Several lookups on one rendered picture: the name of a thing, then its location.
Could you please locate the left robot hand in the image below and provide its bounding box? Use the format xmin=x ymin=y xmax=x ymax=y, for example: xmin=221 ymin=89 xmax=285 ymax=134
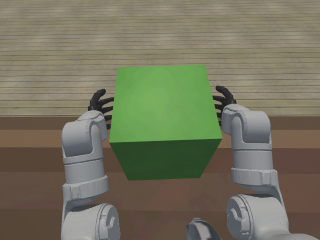
xmin=88 ymin=89 xmax=114 ymax=130

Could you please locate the left robot forearm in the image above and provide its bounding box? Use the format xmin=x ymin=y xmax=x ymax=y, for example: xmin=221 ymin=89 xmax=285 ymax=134
xmin=61 ymin=110 xmax=109 ymax=240

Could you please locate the left robot upper arm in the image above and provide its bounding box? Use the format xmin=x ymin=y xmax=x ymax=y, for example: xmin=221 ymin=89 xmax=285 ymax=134
xmin=61 ymin=203 xmax=121 ymax=240

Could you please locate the right robot hand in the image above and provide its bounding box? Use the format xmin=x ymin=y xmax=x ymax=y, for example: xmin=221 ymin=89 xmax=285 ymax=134
xmin=212 ymin=85 xmax=237 ymax=126

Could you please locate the carton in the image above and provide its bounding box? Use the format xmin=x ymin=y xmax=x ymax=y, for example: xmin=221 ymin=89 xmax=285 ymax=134
xmin=109 ymin=65 xmax=223 ymax=181

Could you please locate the right robot upper arm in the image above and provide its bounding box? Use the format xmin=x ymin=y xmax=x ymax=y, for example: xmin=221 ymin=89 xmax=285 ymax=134
xmin=226 ymin=194 xmax=319 ymax=240

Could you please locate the right robot forearm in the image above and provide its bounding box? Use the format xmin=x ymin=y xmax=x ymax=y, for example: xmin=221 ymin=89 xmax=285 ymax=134
xmin=221 ymin=104 xmax=289 ymax=227

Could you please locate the robot right thigh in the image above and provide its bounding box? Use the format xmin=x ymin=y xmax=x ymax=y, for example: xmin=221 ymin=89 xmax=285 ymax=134
xmin=185 ymin=220 xmax=222 ymax=240

